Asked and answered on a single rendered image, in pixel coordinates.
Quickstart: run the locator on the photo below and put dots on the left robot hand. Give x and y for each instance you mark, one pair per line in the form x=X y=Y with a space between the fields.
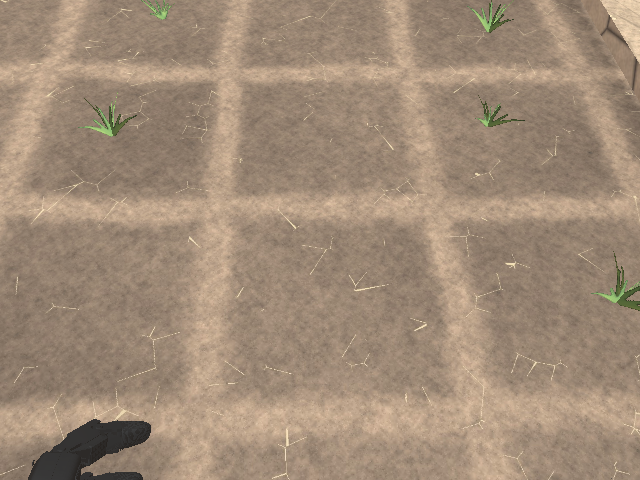
x=87 y=444

